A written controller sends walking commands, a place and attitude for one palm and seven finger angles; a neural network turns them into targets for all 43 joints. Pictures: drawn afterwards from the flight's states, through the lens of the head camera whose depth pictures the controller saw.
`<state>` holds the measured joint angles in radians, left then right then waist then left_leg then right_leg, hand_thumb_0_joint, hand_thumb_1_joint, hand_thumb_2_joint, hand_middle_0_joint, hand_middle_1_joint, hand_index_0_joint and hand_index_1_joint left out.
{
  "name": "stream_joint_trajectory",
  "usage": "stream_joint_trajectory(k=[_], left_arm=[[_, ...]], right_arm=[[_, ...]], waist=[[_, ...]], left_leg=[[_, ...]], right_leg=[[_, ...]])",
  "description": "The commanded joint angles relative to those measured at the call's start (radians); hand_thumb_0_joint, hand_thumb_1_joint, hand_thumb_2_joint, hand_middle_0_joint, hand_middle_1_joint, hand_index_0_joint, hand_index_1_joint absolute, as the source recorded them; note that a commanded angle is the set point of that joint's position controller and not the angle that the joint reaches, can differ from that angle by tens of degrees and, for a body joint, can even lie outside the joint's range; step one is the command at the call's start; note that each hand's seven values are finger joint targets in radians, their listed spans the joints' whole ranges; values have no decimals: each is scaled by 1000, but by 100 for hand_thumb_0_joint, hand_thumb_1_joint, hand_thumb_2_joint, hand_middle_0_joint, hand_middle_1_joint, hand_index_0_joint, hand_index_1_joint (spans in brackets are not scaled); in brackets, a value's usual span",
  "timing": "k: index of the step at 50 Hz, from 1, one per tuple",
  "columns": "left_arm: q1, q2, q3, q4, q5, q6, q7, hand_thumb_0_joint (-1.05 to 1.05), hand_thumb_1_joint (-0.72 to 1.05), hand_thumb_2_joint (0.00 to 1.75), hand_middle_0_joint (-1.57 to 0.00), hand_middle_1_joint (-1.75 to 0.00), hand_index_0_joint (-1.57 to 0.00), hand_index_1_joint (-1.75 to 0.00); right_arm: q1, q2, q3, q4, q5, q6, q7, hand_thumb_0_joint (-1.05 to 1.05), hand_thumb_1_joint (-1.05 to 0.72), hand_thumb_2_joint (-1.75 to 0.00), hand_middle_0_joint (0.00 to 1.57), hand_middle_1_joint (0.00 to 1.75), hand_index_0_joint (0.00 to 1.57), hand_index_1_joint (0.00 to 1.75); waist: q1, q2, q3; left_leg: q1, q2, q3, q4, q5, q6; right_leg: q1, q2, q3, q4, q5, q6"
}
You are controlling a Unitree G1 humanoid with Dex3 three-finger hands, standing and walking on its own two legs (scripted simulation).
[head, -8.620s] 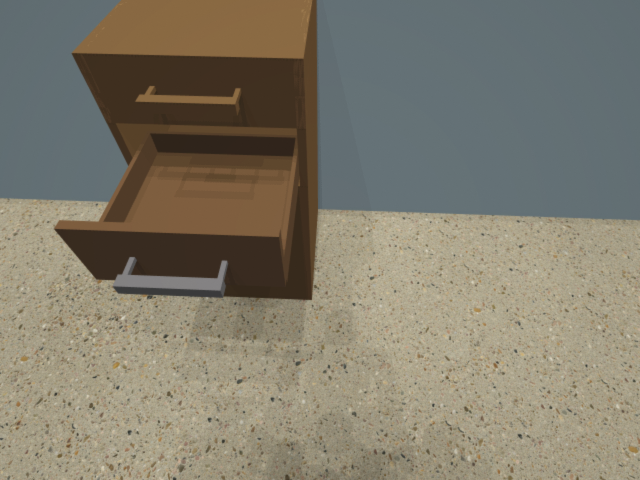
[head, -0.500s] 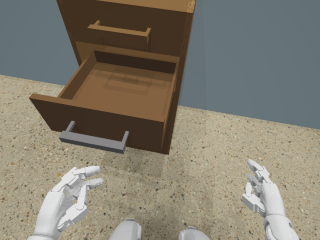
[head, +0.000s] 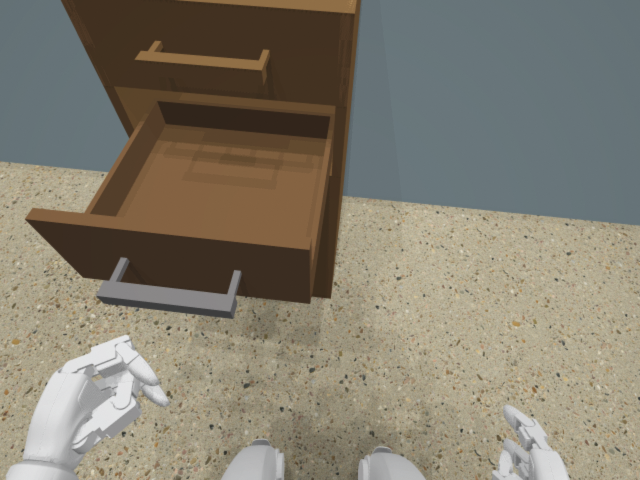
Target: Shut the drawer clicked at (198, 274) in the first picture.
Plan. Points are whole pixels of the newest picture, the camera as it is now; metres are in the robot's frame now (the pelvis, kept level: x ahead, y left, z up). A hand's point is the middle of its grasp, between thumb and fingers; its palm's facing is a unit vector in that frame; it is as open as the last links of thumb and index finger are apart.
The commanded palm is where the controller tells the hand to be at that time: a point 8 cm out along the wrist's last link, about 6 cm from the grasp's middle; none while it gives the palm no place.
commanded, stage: raise the hand and make a fist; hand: left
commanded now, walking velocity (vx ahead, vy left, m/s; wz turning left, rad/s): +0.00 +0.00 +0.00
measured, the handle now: (173, 285) +0.38 +0.23 -0.04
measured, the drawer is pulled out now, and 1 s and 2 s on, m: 0.30 0.30 0.30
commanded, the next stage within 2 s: bring the fist close to the handle in 0.92 s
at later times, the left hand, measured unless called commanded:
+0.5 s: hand (117, 410) +0.19 +0.21 +0.06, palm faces -0.07 -1.00 -0.04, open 3.2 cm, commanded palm +0.16 +0.26 +0.07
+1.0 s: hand (124, 406) +0.20 +0.20 +0.06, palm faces -0.07 -1.00 -0.07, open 3.2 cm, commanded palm +0.16 +0.26 +0.07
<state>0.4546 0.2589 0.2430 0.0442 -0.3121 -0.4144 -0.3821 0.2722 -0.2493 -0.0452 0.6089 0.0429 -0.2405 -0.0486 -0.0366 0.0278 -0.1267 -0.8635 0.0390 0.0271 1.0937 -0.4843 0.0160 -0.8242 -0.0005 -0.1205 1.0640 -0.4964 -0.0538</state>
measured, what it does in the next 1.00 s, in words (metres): stands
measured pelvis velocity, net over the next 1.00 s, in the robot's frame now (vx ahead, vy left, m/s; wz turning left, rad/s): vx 0.01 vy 0.03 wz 0.00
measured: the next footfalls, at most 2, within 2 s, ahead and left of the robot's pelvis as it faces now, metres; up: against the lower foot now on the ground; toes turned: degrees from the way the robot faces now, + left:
none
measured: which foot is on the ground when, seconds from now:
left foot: down 0.00-1.00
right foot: down 0.00-1.00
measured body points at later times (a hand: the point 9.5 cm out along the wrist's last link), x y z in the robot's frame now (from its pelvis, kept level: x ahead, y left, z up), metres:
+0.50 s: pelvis +0.01 +0.03 +0.01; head +0.06 +0.05 +0.45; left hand +0.19 +0.26 +0.07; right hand +0.22 -0.18 -0.05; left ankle +0.03 +0.11 -0.66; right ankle +0.02 -0.09 -0.66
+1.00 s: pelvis +0.01 +0.03 +0.01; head +0.06 +0.04 +0.45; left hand +0.19 +0.26 +0.07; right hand +0.19 -0.21 -0.06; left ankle +0.03 +0.11 -0.66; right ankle +0.02 -0.09 -0.66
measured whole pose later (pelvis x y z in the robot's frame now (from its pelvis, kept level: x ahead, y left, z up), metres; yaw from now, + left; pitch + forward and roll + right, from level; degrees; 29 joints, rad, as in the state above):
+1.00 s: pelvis +0.01 +0.03 +0.01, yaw +0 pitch +13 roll -3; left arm 0.59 0.25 0.13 -0.19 -0.24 -0.34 -0.26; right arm 0.25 -0.22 0.00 0.48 0.04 -0.18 -0.02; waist -0.02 0.04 -0.14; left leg -0.81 0.02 0.03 1.08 -0.51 0.05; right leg -0.75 -0.01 -0.12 1.02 -0.50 -0.02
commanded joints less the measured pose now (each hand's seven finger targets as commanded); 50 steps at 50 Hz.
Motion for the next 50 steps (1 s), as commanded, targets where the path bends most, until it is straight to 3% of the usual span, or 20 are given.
stream_joint_trajectory(k=[1,5,7,11,16,21,28,29,32,34,35,36,38,42,43,44,47,49,50], left_arm=[[47,120,49,-263,-23,-100,3,0,90,90,-120,-138,-120,-138],[9,107,24,-278,-7,-91,32,0,90,90,-128,-147,-128,-147],[35,110,23,-303,3,-80,41,0,90,90,-132,-151,-132,-151],[84,93,-8,-345,23,-33,54,0,90,90,-140,-160,-140,-160],[77,70,-49,-377,39,8,66,0,90,90,-140,-160,-140,-160],[124,67,-58,-429,49,16,83,0,90,90,-140,-160,-140,-160],[110,54,-99,-468,62,15,104,0,90,90,-140,-160,-140,-160],[107,73,-76,-443,68,19,114,0,90,90,-140,-160,-140,-160],[116,65,-85,-459,67,13,118,0,90,90,-140,-160,-140,-160],[108,99,-49,-453,69,13,131,0,90,90,-140,-160,-140,-160],[117,71,-74,-457,66,10,129,0,90,90,-140,-160,-140,-160],[128,84,-52,-456,62,9,132,0,90,90,-140,-160,-140,-160],[128,69,-78,-476,60,5,133,0,90,90,-140,-160,-140,-160],[167,78,-53,-438,57,14,139,0,90,90,-140,-160,-140,-160],[151,82,-51,-436,56,10,137,0,90,90,-140,-160,-140,-160],[170,96,-28,-415,59,10,139,0,90,90,-140,-160,-140,-160],[157,85,-44,-448,48,-6,127,0,90,90,-140,-160,-140,-160],[174,101,-26,-432,49,-9,125,0,90,90,-140,-160,-140,-160],[173,75,-47,-432,44,-14,119,0,90,90,-140,-160,-140,-160]], right_arm=[[-106,-103,-36,-186,0,-93,0,0,-90,-90,20,30,20,30],[-104,-112,-29,-191,-3,-83,-2,0,-90,-90,20,30,20,30],[-107,-113,-26,-207,-3,-75,-1,0,-90,-90,20,30,20,30],[-107,-105,-22,-236,0,-50,7,0,-90,-90,20,30,20,30],[-112,-101,-9,-264,-3,-18,8,0,-90,-90,20,30,20,30],[-105,-97,-4,-285,-6,-4,14,0,-90,-90,20,30,20,30],[-101,-103,2,-299,-6,2,19,0,-90,-90,20,30,20,30],[-109,-104,1,-292,-6,5,16,0,-90,-90,20,30,20,30],[-98,-107,2,-302,-4,5,15,0,-90,-90,20,30,20,30],[-104,-108,1,-296,-4,8,12,0,-90,-90,20,30,20,30],[-97,-105,3,-302,-4,7,12,0,-90,-90,20,30,20,30],[-97,-102,-1,-299,-1,6,12,0,-90,-90,20,30,20,30],[-95,-103,2,-301,-1,2,15,0,-90,-90,20,30,20,30],[-97,-100,-5,-296,-1,3,17,0,-90,-90,20,30,20,30],[-96,-102,-6,-292,0,4,16,0,-90,-90,20,30,20,30],[-104,-103,-10,-288,0,7,13,0,-90,-90,20,30,20,30],[-102,-101,-6,-292,1,0,14,0,-90,-90,20,30,20,30],[-106,-101,-8,-286,0,-2,14,0,-90,-90,20,30,20,30],[-99,-98,-7,-286,0,-3,15,0,-90,-90,20,30,20,30]], waist=[[32,22,-234],[14,19,-191],[29,49,-199],[31,51,-224],[21,38,-169],[32,54,-197],[17,52,-158],[18,25,-140],[24,42,-166],[29,35,-169],[26,48,-171],[33,46,-177],[27,63,-189],[32,36,-174],[23,15,-169],[29,-9,-165],[28,46,-171],[29,30,-174],[21,25,-171]], left_leg=[[148,-33,-60,-123,257,21],[165,-30,-70,-135,230,20],[190,-29,-78,-158,238,15],[243,-23,-84,-177,297,11],[242,-20,-96,-193,279,6],[280,-12,-112,-201,339,-7],[257,-9,-129,-217,247,-13],[237,-9,-130,-218,223,-9],[240,-11,-130,-222,212,-12],[227,-13,-127,-223,195,-10],[235,-16,-120,-222,203,-9],[239,-13,-120,-223,214,-12],[246,-14,-116,-219,233,-11],[223,-17,-103,-211,252,-7],[216,-18,-102,-209,232,-7],[204,-17,-98,-205,233,-3],[213,-21,-93,-202,237,-4],[211,-22,-90,-191,259,0],[214,-23,-87,-188,259,1]], right_leg=[[169,-7,120,-182,193,35],[117,4,86,-172,163,32],[120,7,64,-161,168,26],[140,12,47,-161,222,27],[122,17,32,-167,205,28],[122,17,20,-153,216,26],[87,18,14,-156,139,27],[86,21,16,-158,127,25],[90,18,19,-154,119,24],[101,20,22,-155,111,22],[104,19,24,-159,118,22],[109,20,22,-159,124,22],[115,17,23,-159,136,22],[133,18,26,-168,163,23],[131,20,26,-171,156,25],[137,22,30,-173,158,25],[140,17,33,-171,164,23],[146,20,38,-171,185,22],[141,19,37,-172,191,25]])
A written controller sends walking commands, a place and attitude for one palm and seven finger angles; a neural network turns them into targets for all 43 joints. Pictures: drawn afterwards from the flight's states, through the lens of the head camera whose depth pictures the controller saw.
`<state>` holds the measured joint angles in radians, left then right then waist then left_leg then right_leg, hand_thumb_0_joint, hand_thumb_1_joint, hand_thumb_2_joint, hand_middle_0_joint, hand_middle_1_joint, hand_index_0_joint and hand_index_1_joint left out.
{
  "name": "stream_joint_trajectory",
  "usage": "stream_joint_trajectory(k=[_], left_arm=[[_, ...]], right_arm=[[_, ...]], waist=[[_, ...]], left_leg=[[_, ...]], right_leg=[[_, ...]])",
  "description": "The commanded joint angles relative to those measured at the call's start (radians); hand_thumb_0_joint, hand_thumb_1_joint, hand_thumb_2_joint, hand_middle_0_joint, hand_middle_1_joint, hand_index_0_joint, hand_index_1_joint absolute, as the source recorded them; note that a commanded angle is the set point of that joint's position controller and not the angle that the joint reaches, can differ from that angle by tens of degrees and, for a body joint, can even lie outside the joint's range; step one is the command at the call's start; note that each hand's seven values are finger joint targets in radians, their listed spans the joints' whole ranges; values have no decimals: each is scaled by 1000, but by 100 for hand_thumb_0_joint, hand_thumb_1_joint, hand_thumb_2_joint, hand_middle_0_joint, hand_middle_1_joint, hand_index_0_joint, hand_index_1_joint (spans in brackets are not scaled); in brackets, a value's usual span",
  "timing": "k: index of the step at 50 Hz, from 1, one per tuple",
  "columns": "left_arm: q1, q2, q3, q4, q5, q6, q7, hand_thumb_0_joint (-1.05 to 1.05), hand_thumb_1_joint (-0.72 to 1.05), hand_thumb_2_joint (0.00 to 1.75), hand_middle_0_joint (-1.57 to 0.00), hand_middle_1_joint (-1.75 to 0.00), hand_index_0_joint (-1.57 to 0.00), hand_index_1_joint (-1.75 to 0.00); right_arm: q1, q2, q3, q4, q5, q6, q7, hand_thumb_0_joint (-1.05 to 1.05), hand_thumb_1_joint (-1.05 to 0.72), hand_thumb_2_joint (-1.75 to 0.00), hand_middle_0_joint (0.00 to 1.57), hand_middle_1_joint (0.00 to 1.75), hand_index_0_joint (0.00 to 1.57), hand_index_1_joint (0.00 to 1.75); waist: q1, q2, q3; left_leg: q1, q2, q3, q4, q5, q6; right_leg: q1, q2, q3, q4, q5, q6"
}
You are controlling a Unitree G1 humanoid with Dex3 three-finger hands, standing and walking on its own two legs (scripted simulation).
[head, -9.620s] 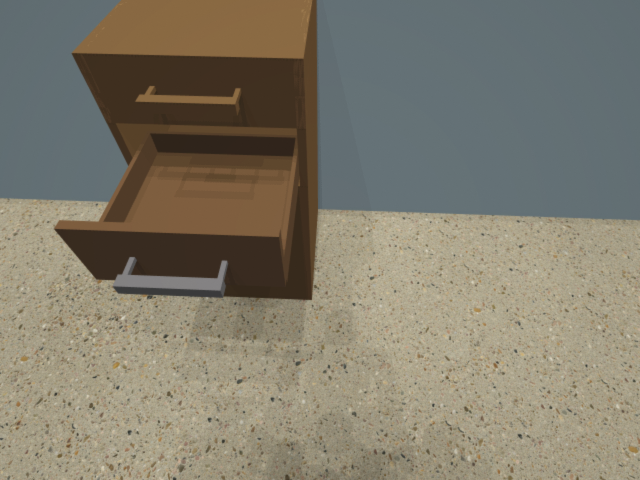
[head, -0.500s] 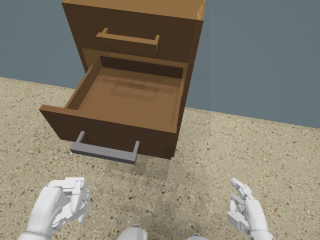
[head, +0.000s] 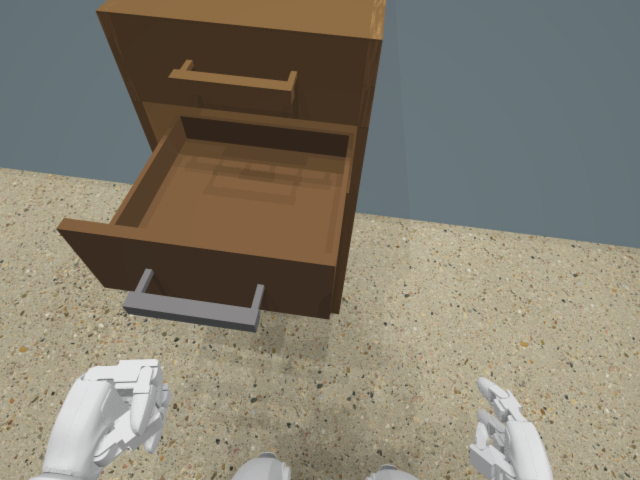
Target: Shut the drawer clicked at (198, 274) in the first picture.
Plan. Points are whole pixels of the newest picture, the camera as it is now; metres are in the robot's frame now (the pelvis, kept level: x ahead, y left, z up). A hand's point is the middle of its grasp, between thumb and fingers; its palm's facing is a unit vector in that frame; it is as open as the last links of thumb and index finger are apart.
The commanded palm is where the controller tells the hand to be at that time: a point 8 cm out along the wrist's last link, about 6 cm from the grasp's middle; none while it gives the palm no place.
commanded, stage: bring the fist close to the handle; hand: left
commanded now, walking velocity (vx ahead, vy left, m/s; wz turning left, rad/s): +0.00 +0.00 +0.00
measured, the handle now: (197, 297) +0.37 +0.20 -0.04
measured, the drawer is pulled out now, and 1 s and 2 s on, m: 0.30 0.30 0.29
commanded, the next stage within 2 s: push the drawer shut in 1.42 s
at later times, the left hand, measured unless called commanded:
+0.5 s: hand (186, 396) +0.22 +0.16 +0.01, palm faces -0.10 -0.99 -0.07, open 3.2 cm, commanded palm +0.20 +0.23 +0.01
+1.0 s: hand (203, 374) +0.26 +0.17 -0.04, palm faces -0.13 -0.99 -0.05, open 3.2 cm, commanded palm +0.24 +0.22 -0.04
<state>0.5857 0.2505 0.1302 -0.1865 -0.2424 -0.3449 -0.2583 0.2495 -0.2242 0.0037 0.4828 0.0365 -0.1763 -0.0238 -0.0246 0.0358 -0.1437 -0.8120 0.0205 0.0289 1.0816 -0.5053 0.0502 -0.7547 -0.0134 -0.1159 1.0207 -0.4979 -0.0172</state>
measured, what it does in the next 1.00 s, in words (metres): lowers itself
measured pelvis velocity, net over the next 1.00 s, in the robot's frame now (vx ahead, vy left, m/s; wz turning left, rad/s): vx -0.02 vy -0.02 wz -0.01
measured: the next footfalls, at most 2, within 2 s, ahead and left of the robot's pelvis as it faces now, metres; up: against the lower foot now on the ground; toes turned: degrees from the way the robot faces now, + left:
none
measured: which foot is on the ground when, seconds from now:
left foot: down 0.00-1.00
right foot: down 0.00-1.00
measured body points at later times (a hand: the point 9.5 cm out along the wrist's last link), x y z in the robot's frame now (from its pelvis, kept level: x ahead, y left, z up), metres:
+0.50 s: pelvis -0.01 -0.02 -0.03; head +0.07 -0.02 +0.42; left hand +0.22 +0.22 +0.02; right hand +0.18 -0.26 -0.10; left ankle +0.01 +0.08 -0.67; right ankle +0.00 -0.11 -0.67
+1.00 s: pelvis -0.02 -0.02 -0.06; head +0.09 -0.01 +0.38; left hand +0.26 +0.22 -0.03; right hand +0.16 -0.27 -0.15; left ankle +0.01 +0.08 -0.67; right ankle +0.00 -0.11 -0.67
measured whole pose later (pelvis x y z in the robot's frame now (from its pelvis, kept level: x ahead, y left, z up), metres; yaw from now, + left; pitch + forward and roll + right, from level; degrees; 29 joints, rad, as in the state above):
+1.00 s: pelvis -0.02 -0.02 -0.06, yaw -1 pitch +23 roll -3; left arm 0.14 0.28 0.20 0.21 -0.27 -0.46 -0.36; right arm 0.19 -0.26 0.01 0.55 0.01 -0.17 -0.02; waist -0.03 0.03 -0.18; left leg -1.19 0.04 0.01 1.36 -0.57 0.03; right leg -1.14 -0.01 -0.13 1.32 -0.58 -0.05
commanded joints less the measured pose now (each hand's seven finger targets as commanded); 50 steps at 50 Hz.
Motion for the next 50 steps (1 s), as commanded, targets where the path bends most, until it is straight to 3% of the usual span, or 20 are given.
stream_joint_trajectory(k=[1,4,8,9,10,12,14,19,22,23,25,31,32,36,38,39,44,46,50], left_arm=[[31,86,68,-204,-29,-87,-10,0,90,90,-140,-160,-140,-160],[-51,83,55,-139,-23,-99,-20,0,90,90,-140,-160,-140,-160],[-80,100,86,-99,-35,-126,-47,0,90,90,-140,-160,-140,-160],[-91,130,108,-97,-29,-129,-45,0,90,90,-140,-160,-140,-160],[-88,112,97,-98,-32,-130,-50,0,90,90,-140,-160,-140,-160],[-142,116,92,-95,-34,-132,-56,0,90,90,-140,-160,-140,-160],[-166,126,101,-64,-33,-130,-52,0,90,90,-140,-160,-140,-160],[-193,141,137,14,-43,-125,-66,0,90,90,-140,-160,-140,-160],[-236,125,111,21,-50,-133,-77,0,90,90,-140,-160,-140,-160],[-232,140,130,26,-51,-137,-76,0,90,90,-140,-160,-140,-160],[-260,127,115,48,-50,-144,-76,0,90,90,-140,-160,-140,-160],[-340,162,157,129,-51,-169,-80,0,90,90,-140,-160,-140,-160],[-361,159,150,108,-53,-177,-82,0,90,90,-140,-160,-140,-160],[-372,177,175,146,-61,-179,-94,0,90,90,-140,-160,-140,-160],[-389,169,163,151,-60,-182,-99,0,90,90,-140,-160,-140,-160],[-418,155,140,156,-60,-183,-101,0,90,90,-140,-160,-140,-160],[-484,157,133,191,-58,-184,-102,0,90,90,-140,-160,-140,-160],[-496,179,161,209,-53,-184,-97,0,90,90,-140,-160,-140,-160],[-536,157,131,207,-45,-184,-83,0,90,90,-140,-160,-140,-160]], right_arm=[[-75,-123,-56,-158,7,-70,-10,0,-90,-90,20,30,20,30],[-79,-132,-54,-140,1,-72,-17,0,-90,-90,20,30,20,30],[-79,-134,-56,-136,-1,-80,-21,0,-90,-90,20,30,20,30],[-81,-138,-56,-128,-2,-79,-22,0,-90,-90,20,30,20,30],[-77,-134,-55,-134,-3,-78,-21,0,-90,-90,20,30,20,30],[-75,-137,-52,-129,-3,-77,-22,0,-90,-90,20,30,20,30],[-79,-137,-52,-120,-7,-75,-24,0,-90,-90,20,30,20,30],[-87,-138,-55,-105,-4,-62,-24,0,-90,-90,20,30,20,30],[-84,-140,-55,-103,-5,-63,-22,0,-90,-90,20,30,20,30],[-85,-142,-57,-102,-5,-63,-21,0,-90,-90,20,30,20,30],[-82,-143,-56,-98,-7,-62,-20,0,-90,-90,20,30,20,30],[-78,-153,-60,-80,-6,-54,-20,0,-90,-90,20,30,20,30],[-79,-154,-59,-81,-8,-57,-19,0,-90,-90,20,30,20,30],[-74,-157,-62,-69,-8,-53,-15,0,-90,-90,20,30,20,30],[-76,-160,-62,-69,-7,-51,-13,0,-90,-90,20,30,20,30],[-73,-163,-58,-67,-10,-51,-13,0,-90,-90,20,30,20,30],[-66,-175,-57,-63,-13,-48,-9,0,-90,-90,20,30,20,30],[-64,-181,-60,-61,-13,-43,-8,0,-90,-90,20,30,20,30],[-61,-185,-57,-66,-17,-36,-2,0,-90,-90,20,30,20,30]], waist=[[8,28,-155],[-20,-23,-101],[-2,-1,-159],[0,12,-177],[6,23,-199],[-1,43,-204],[-6,15,-203],[1,8,-219],[-6,15,-237],[5,28,-253],[-5,-1,-250],[-8,-20,-253],[-3,9,-279],[0,-13,-315],[-1,19,-310],[-12,6,-306],[-18,10,-329],[-9,11,-349],[-11,22,-388]], left_leg=[[162,-5,-87,-172,275,-33],[103,-7,-91,-144,209,-28],[75,-14,-80,-109,202,-27],[77,-11,-80,-98,223,-25],[82,-14,-76,-96,239,-25],[75,-13,-76,-85,238,-25],[50,-10,-75,-67,236,-21],[2,-11,-66,-36,241,-20],[-8,-12,-64,-19,239,-19],[-15,-12,-64,-17,235,-20],[-32,-10,-67,-4,236,-18],[-107,-9,-57,41,197,-17],[-104,-10,-58,46,207,-15],[-120,-8,-61,63,231,-15],[-120,-8,-61,66,220,-16],[-123,-7,-68,73,224,-12],[-144,-7,-73,100,211,-11],[-150,-7,-74,108,200,-14],[-126,-5,-86,120,225,-16]], right_leg=[[69,31,35,-131,192,-11],[15,32,41,-124,141,-8],[19,27,61,-105,135,-11],[16,29,62,-91,155,-14],[27,26,64,-86,170,-14],[10,25,66,-78,168,-13],[4,27,72,-72,167,-12],[13,24,90,-59,178,-11],[-3,20,96,-47,182,-7],[-3,19,98,-41,169,-10],[-18,21,96,-26,174,-8],[-53,18,122,-7,124,-5],[-51,15,125,6,136,-7],[-48,18,124,31,174,-6],[-79,18,117,42,156,-9],[-104,23,109,54,158,-10],[-155,24,104,87,144,-11],[-169,24,102,101,132,-11],[-217,24,84,136,147,-14]])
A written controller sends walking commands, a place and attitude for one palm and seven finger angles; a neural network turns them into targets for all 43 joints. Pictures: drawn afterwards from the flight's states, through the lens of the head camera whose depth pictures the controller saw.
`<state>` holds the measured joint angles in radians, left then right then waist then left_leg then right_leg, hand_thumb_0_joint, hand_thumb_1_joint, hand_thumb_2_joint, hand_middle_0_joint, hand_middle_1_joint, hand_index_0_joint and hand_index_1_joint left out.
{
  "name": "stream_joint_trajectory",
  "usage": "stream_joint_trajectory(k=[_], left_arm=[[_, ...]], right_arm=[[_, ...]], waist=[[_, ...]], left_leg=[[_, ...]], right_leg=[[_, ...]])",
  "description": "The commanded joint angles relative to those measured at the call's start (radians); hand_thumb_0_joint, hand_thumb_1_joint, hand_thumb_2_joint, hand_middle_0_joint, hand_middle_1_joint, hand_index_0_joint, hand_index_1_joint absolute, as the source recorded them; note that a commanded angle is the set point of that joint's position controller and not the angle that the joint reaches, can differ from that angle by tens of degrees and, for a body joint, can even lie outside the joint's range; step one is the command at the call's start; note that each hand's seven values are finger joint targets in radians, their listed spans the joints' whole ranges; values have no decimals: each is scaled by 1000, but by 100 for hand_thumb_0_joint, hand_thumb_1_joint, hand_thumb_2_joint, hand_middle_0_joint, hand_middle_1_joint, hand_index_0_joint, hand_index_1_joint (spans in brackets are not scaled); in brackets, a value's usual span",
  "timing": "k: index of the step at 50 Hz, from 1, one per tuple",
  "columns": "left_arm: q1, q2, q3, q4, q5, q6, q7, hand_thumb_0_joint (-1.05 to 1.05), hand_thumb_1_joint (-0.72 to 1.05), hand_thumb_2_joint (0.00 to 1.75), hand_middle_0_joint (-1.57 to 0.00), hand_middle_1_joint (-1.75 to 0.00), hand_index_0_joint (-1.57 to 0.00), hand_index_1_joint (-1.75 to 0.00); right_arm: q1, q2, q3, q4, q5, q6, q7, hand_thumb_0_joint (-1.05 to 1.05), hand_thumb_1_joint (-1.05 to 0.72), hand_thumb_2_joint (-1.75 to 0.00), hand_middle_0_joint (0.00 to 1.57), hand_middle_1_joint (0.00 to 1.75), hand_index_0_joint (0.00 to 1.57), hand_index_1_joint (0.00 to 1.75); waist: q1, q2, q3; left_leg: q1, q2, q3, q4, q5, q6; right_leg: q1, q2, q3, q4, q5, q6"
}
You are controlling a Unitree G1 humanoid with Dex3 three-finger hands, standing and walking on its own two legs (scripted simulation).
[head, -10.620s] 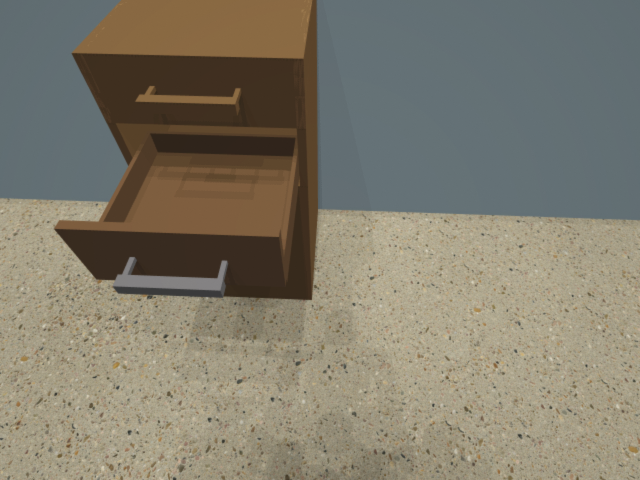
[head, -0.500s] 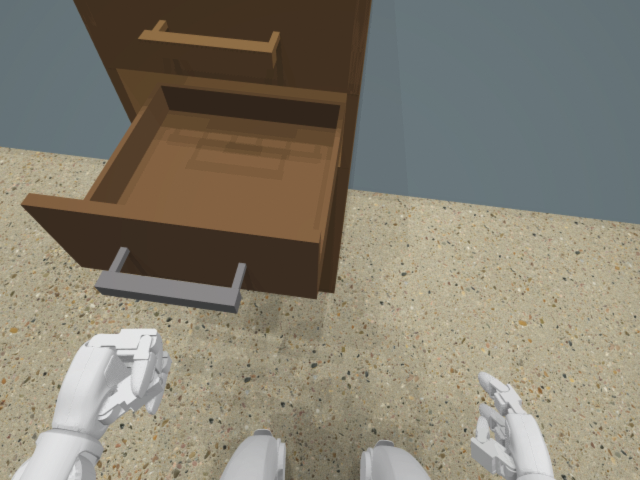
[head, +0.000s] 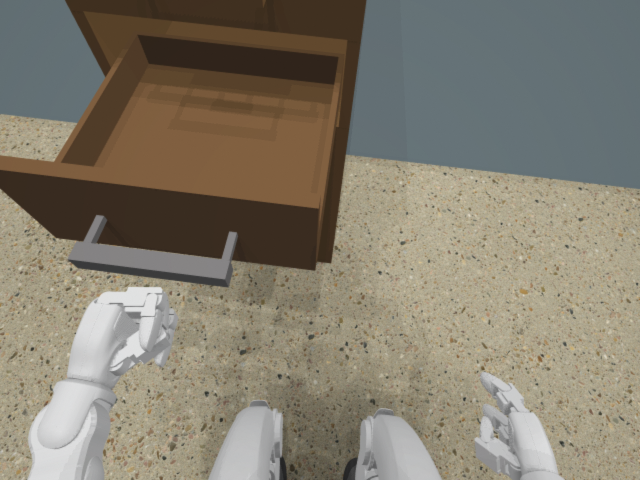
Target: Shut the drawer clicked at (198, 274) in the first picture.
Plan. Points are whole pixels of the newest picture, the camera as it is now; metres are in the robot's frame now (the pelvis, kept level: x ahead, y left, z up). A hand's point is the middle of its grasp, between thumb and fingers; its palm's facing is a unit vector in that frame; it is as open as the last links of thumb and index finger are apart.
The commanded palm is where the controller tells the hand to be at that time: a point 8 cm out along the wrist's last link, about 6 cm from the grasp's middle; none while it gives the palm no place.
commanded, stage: bring the fist close to the handle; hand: left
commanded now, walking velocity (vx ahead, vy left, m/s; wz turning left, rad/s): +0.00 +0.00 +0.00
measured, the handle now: (159, 248) +0.39 +0.22 +0.02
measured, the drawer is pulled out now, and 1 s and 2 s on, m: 0.30 0.29 0.17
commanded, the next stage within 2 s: push the drawer shut in 0.42 s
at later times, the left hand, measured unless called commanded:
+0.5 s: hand (172, 329) +0.28 +0.18 +0.02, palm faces -0.12 -0.99 -0.05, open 3.2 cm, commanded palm +0.27 +0.24 +0.02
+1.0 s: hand (167, 308) +0.31 +0.20 +0.01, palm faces -0.11 -0.99 -0.07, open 2.8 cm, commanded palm +0.33 +0.24 +0.02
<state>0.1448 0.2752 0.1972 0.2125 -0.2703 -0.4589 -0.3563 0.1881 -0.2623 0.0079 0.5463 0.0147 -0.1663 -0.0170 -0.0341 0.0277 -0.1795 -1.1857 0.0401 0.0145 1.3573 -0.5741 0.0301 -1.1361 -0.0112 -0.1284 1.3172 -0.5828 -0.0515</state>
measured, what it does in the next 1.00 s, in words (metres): stands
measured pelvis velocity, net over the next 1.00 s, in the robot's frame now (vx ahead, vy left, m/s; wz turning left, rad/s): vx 0.00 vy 0.01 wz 0.01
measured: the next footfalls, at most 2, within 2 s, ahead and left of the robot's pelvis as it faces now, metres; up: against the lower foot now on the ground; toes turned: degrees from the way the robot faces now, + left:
none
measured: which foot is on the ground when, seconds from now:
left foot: down 0.00-1.00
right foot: down 0.00-1.00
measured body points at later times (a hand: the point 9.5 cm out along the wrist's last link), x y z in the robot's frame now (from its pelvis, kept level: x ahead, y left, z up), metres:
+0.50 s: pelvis +0.00 +0.01 +0.00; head +0.12 +0.02 +0.43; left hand +0.28 +0.24 +0.02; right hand +0.18 -0.24 -0.10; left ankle +0.03 +0.10 -0.61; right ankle +0.02 -0.10 -0.61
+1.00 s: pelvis +0.00 +0.01 -0.01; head +0.12 +0.03 +0.42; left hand +0.31 +0.25 +0.01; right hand +0.17 -0.24 -0.11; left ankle +0.03 +0.10 -0.61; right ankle +0.02 -0.10 -0.61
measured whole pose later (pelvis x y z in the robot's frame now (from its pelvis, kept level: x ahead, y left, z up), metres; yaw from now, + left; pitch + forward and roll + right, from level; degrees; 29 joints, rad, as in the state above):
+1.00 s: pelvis +0.00 +0.01 -0.01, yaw +0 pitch +25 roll -4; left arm -0.06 0.30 0.18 0.34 -0.23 -0.45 -0.32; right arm 0.18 -0.27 0.03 0.58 0.02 -0.10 -0.03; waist -0.02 0.03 -0.17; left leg -1.25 0.03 0.00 1.38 -0.57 0.04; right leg -1.19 -0.02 -0.14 1.33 -0.58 -0.04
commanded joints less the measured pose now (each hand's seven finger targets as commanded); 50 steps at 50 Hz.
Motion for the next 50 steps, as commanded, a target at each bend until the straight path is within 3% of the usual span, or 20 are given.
stream_joint_trajectory(k=[1,6,9,10,13,15,16,21,25,29,33,36,37,39,44,45,50], left_arm=[[-93,141,74,-198,-18,-69,18,0,90,90,-140,-160,-140,-160],[-35,156,85,-266,-14,-48,39,0,90,90,-140,-160,-140,-160],[-45,136,68,-236,-9,-35,52,0,90,90,-140,-160,-140,-160],[-66,108,33,-240,-3,-37,51,0,90,90,-140,-160,-140,-160],[-115,112,21,-262,5,-48,62,0,90,90,-140,-160,-140,-160],[-106,104,6,-255,9,-48,64,0,90,90,-140,-160,-140,-160],[-111,131,34,-246,9,-48,67,0,90,90,-140,-160,-140,-160],[-112,120,18,-261,16,-41,75,0,90,90,-140,-160,-140,-160],[-45,117,33,-249,14,-30,84,0,90,90,-140,-160,-140,-160],[-179,127,18,-237,26,-38,91,0,90,90,-140,-160,-140,-160],[-237,141,41,-187,23,-45,84,0,90,90,-140,-160,-140,-160],[-256,144,33,-181,25,-38,74,0,90,90,-140,-160,-140,-160],[-274,123,9,-204,22,-36,70,0,90,90,-140,-160,-140,-160],[-317,121,-1,-187,21,-29,72,0,90,90,-140,-160,-140,-160],[-453,171,48,-119,19,-44,71,0,90,90,-140,-160,-140,-160],[-461,176,59,-105,21,-48,69,0,90,90,-140,-160,-140,-160],[-602,167,32,-44,22,-46,58,0,90,90,-140,-160,-140,-160]], right_arm=[[0,-149,-62,-131,4,-42,-7,0,-90,-90,20,30,20,30],[-6,-144,-64,-154,8,-18,1,0,-90,-90,20,30,20,30],[-5,-142,-61,-153,11,-3,-3,0,-90,-90,20,30,20,30],[-6,-143,-58,-154,11,-2,-3,0,-90,-90,20,30,20,30],[-3,-148,-57,-151,8,-1,-6,0,-90,-90,20,30,20,30],[3,-149,-56,-152,6,0,-8,0,-90,-90,20,30,20,30],[8,-153,-58,-150,7,4,-10,0,-90,-90,20,30,20,30],[3,-149,-55,-158,7,12,-7,0,-90,-90,20,30,20,30],[5,-143,-56,-167,8,22,-5,0,-90,-90,20,30,20,30],[8,-147,-51,-148,7,26,-10,0,-90,-90,20,30,20,30],[17,-153,-53,-135,5,24,-14,0,-90,-90,20,30,20,30],[23,-157,-54,-132,7,26,-12,0,-90,-90,20,30,20,30],[21,-155,-53,-133,8,25,-10,0,-90,-90,20,30,20,30],[28,-159,-52,-120,8,26,-12,0,-90,-90,20,30,20,30],[27,-162,-48,-86,7,23,-27,0,-90,-90,20,30,20,30],[28,-162,-48,-83,6,22,-28,0,-90,-90,20,30,20,30],[33,-170,-45,-60,9,15,-37,0,-90,-90,20,30,20,30]], waist=[[6,46,-361],[24,54,-400],[0,-5,-342],[-10,11,-331],[-11,48,-332],[-15,35,-346],[-12,26,-343],[-3,50,-363],[9,30,-373],[-30,25,-323],[-21,36,-354],[-14,72,-391],[-20,93,-398],[-42,60,-388],[-56,20,-355],[-44,46,-372],[-67,55,-383]], left_leg=[[249,-25,-72,-154,302,2],[277,-25,-75,-174,325,-2],[227,-25,-76,-169,270,5],[229,-24,-78,-168,250,5],[252,-24,-90,-176,219,0],[268,-22,-95,-176,234,0],[256,-23,-92,-173,234,0],[282,-24,-94,-182,265,-3],[277,-25,-85,-182,298,-3],[242,-23,-88,-165,253,2],[250,-26,-85,-161,245,-1],[310,-22,-92,-171,317,-6],[336,-20,-95,-174,337,-8],[325,-18,-101,-166,335,-3],[238,-24,-86,-142,242,5],[251,-25,-83,-145,245,2],[274,-23,-95,-149,196,1]], right_leg=[[164,21,96,-155,238,19],[196,21,92,-157,254,19],[175,26,91,-168,208,23],[150,25,89,-168,190,25],[117,24,83,-166,154,20],[111,24,77,-163,164,21],[120,24,80,-164,167,20],[129,22,76,-159,188,19],[166,25,78,-161,225,19],[121,27,80,-163,191,21],[133,25,88,-169,185,19],[134,25,84,-162,236,16],[125,23,78,-162,247,17],[110,24,75,-163,246,20],[118,25,96,-178,186,22],[117,23,96,-176,185,20],[68,21,93,-179,143,21]])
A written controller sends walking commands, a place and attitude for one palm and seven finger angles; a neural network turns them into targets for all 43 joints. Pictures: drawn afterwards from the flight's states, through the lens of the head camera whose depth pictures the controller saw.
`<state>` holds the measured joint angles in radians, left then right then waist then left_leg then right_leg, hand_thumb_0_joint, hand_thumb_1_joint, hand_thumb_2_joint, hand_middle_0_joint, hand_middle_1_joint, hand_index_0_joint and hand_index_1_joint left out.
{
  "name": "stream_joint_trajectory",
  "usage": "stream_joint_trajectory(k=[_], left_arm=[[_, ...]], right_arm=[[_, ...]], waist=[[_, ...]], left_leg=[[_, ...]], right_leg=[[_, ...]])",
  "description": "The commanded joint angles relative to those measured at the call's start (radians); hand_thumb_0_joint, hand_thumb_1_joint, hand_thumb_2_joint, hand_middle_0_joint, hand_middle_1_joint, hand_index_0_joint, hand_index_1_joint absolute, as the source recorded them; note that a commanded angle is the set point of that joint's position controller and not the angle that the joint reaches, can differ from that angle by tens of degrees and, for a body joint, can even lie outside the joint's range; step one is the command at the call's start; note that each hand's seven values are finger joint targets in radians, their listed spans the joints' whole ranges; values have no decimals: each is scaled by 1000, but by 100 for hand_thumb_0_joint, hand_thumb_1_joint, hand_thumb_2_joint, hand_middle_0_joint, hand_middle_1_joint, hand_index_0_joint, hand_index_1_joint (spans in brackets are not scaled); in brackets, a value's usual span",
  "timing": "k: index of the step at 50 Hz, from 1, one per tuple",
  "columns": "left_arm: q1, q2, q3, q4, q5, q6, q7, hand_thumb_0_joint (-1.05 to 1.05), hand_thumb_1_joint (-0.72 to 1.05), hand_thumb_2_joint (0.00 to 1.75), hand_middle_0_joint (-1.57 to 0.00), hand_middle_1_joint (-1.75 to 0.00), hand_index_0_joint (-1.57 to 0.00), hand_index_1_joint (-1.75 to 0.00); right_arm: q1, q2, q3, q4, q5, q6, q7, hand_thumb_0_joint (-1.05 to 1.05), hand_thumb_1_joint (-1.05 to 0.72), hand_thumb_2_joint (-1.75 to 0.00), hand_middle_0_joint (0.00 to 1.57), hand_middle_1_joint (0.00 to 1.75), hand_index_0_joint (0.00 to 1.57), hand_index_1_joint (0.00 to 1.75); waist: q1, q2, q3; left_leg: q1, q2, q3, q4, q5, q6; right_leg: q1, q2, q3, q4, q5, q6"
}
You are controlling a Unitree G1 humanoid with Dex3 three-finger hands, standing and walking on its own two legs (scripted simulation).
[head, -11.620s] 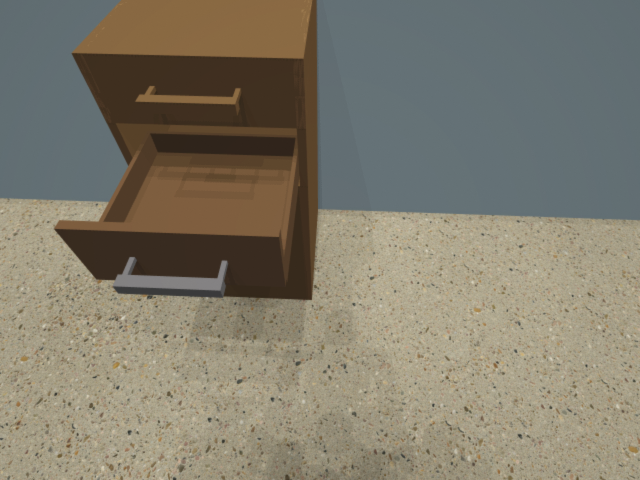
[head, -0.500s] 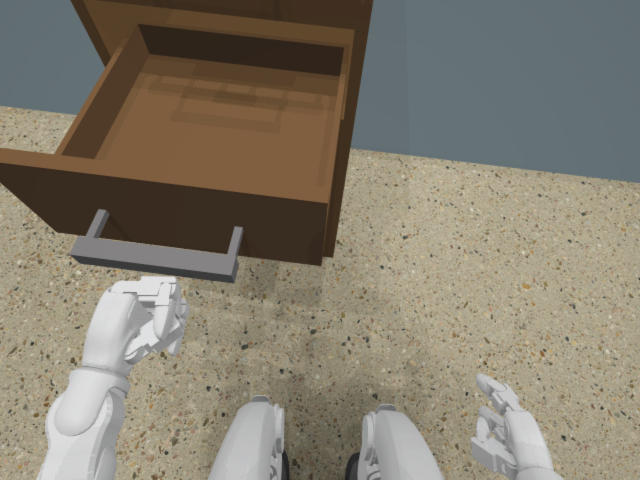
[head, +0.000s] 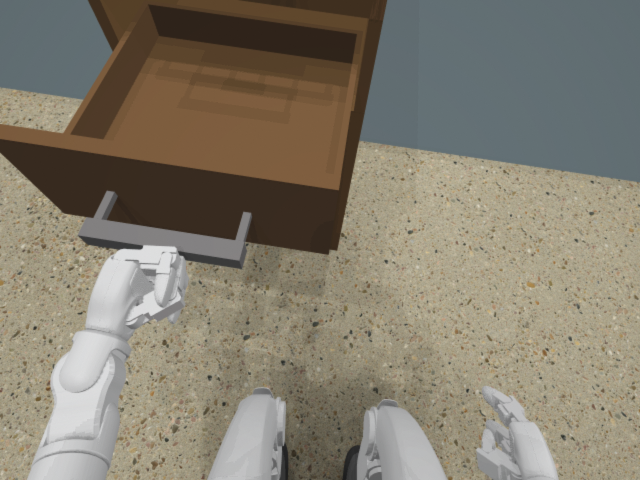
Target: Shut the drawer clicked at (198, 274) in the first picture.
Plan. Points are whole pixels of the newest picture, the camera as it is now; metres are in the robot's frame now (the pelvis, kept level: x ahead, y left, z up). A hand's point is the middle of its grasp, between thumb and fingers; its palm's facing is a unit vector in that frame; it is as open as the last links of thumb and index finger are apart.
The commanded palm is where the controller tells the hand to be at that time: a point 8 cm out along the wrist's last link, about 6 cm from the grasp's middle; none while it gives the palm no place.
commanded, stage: push the drawer shut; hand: left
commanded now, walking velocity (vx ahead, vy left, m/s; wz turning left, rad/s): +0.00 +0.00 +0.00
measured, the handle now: (171, 226) +0.40 +0.21 +0.03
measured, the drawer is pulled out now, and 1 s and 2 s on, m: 0.29 0.17 0.04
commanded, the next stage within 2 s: none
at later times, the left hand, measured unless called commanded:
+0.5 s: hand (192, 241) +0.39 +0.18 +0.02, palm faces -0.13 -0.99 -0.06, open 2.9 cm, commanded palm +0.39 +0.23 +0.03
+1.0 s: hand (201, 205) +0.44 +0.18 +0.02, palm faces -0.12 -0.99 -0.06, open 2.9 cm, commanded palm +0.45 +0.22 +0.03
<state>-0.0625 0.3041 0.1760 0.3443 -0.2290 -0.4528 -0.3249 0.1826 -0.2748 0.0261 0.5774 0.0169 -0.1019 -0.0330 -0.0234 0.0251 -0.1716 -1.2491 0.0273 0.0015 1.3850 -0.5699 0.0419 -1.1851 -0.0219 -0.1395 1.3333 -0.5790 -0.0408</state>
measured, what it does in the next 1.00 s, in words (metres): stands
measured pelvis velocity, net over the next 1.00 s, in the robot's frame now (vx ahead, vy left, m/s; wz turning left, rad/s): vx -0.01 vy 0.01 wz -0.02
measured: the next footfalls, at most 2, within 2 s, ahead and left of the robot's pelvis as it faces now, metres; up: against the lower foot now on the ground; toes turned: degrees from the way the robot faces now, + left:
none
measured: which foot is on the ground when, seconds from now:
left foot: down 0.00-1.00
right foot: down 0.00-1.00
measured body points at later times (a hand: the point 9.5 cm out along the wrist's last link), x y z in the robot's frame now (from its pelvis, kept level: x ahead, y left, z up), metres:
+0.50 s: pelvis -0.01 +0.01 +0.00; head +0.12 +0.03 +0.43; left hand +0.39 +0.24 +0.02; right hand +0.11 -0.25 -0.11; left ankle +0.04 +0.09 -0.60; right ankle +0.03 -0.10 -0.60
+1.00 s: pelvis -0.01 +0.01 +0.00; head +0.13 +0.04 +0.42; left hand +0.44 +0.24 +0.02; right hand +0.08 -0.26 -0.12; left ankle +0.04 +0.09 -0.60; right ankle +0.03 -0.10 -0.60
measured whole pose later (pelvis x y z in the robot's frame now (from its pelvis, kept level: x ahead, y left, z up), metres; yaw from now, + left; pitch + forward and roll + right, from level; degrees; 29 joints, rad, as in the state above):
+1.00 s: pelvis -0.01 +0.01 +0.00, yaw -1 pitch +26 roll -4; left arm -0.67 0.39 0.25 0.96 -0.14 -0.52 -0.29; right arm 0.24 -0.28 0.05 0.64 0.00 -0.02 -0.02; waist -0.11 0.03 -0.16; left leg -1.32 0.03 0.01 1.39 -0.54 0.06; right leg -1.25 -0.02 -0.13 1.33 -0.54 -0.03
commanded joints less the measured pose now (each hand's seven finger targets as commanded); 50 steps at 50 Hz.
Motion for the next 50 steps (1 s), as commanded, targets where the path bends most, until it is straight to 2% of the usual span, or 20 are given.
stream_joint_trajectory(k=[1,6,8,10,13,16,18,21,22,25,26,27,30,33,35,37,43,45,49,50], left_arm=[[-424,146,57,-173,-23,-50,26,0,90,90,-140,-160,-140,-160],[-524,154,44,-126,-10,-31,32,0,90,90,-140,-160,-140,-160],[-578,125,10,-112,-6,-26,38,0,90,90,-140,-160,-140,-160],[-590,140,26,-71,1,-23,46,0,90,90,-140,-160,-140,-160],[-677,178,53,-8,8,-28,57,0,90,90,-140,-160,-140,-160],[-709,176,49,5,20,-44,63,0,90,90,-140,-160,-140,-160],[-711,161,43,47,23,-44,69,0,90,90,-140,-160,-140,-160],[-766,209,83,98,28,-55,71,0,90,90,-140,-160,-140,-160],[-778,192,69,101,29,-61,70,0,90,90,-140,-160,-140,-160],[-784,218,99,149,30,-72,66,0,90,90,-140,-160,-140,-160],[-807,213,90,150,30,-77,65,0,90,90,-140,-160,-140,-160],[-841,200,75,148,32,-82,65,0,90,90,-140,-160,-140,-160],[-838,226,103,182,39,-89,68,0,90,90,-140,-160,-140,-160],[-891,207,87,204,38,-97,69,0,90,90,-140,-160,-140,-160],[-913,242,111,222,48,-105,70,0,90,90,-140,-160,-140,-160],[-970,203,80,238,46,-109,72,0,90,90,-140,-160,-140,-160],[-1051,240,103,335,57,-122,72,0,90,90,-140,-160,-140,-160],[-1086,274,121,350,64,-131,65,0,90,90,-140,-160,-140,-160],[-1161,278,117,406,65,-131,62,0,90,90,-140,-160,-140,-160],[-1170,289,127,425,67,-129,64,0,90,90,-140,-160,-140,-160]], right_arm=[[39,-159,-63,-89,8,-49,-22,0,-90,-90,20,30,20,30],[52,-167,-60,-80,10,-45,-25,0,-90,-90,20,30,20,30],[53,-164,-57,-77,11,-44,-24,0,-90,-90,20,30,20,30],[65,-167,-56,-74,9,-41,-23,0,-90,-90,20,30,20,30],[66,-168,-52,-69,10,-31,-26,0,-90,-90,20,30,20,30],[82,-168,-52,-67,4,-26,-20,0,-90,-90,20,30,20,30],[88,-169,-54,-61,4,-18,-16,0,-90,-90,20,30,20,30],[100,-173,-51,-54,0,-7,-14,0,-90,-90,20,30,20,30],[101,-168,-52,-54,1,-4,-13,0,-90,-90,20,30,20,30],[114,-174,-51,-51,-1,5,-11,0,-90,-90,20,30,20,30],[112,-172,-51,-51,-1,8,-9,0,-90,-90,20,30,20,30],[116,-172,-51,-46,-1,9,-9,0,-90,-90,20,30,20,30],[133,-176,-53,-42,-5,17,-5,0,-90,-90,20,30,20,30],[138,-174,-55,-30,-5,25,-3,0,-90,-90,20,30,20,30],[149,-181,-55,-25,-8,29,-3,0,-90,-90,20,30,20,30],[148,-177,-55,-18,-9,32,-2,0,-90,-90,20,30,20,30],[162,-180,-51,-5,-14,45,-2,0,-90,-90,20,30,20,30],[171,-185,-49,-1,-16,47,-3,0,-90,-90,20,30,20,30],[179,-188,-45,1,-18,55,0,0,-90,-90,20,30,20,30],[184,-192,-45,7,-20,59,0,0,-90,-90,20,30,20,30]], waist=[[-77,69,-397],[-79,86,-422],[-89,93,-414],[-87,66,-426],[-94,45,-389],[-85,111,-434],[-93,92,-418],[-95,69,-415],[-100,76,-422],[-95,70,-427],[-96,95,-422],[-107,95,-425],[-98,99,-453],[-113,94,-442],[-110,97,-461],[-133,98,-444],[-144,88,-455],[-144,113,-473],[-159,133,-461],[-168,108,-469]], left_leg=[[339,-12,-83,-179,178,-12],[383,-11,-102,-203,147,-18],[391,-12,-107,-213,129,-19],[387,-12,-111,-213,131,-18],[320,-17,-98,-209,74,-13],[395,-14,-111,-222,124,-22],[400,-11,-115,-229,127,-24],[368,-14,-109,-220,135,-21],[372,-14,-104,-217,140,-19],[375,-12,-108,-222,146,-20],[375,-13,-108,-224,141,-22],[394,-11,-115,-227,146,-23],[412,-11,-116,-224,187,-25],[405,-10,-117,-221,180,-25],[424,-7,-126,-221,195,-26],[426,-7,-129,-220,174,-24],[385,-13,-117,-200,167,-18],[403,-10,-119,-193,194,-19],[395,-11,-131,-189,170,-18],[392,-8,-130,-184,182,-16]], right_leg=[[116,30,106,-197,130,11],[89,30,96,-197,112,8],[78,28,95,-202,104,8],[81,31,92,-199,103,9],[102,30,108,-212,64,10],[77,31,94,-197,99,3],[69,31,93,-203,106,5],[90,33,95,-200,109,6],[92,34,98,-204,112,7],[89,38,95,-201,113,5],[83,36,96,-199,110,5],[72,35,92,-197,118,5],[77,39,90,-192,139,2],[71,37,92,-197,138,6],[60,41,87,-186,145,3],[36,39,86,-189,140,6],[52,42,95,-190,132,6],[40,45,94,-182,146,4],[6,48,88,-168,133,1],[10,49,89,-172,141,5]])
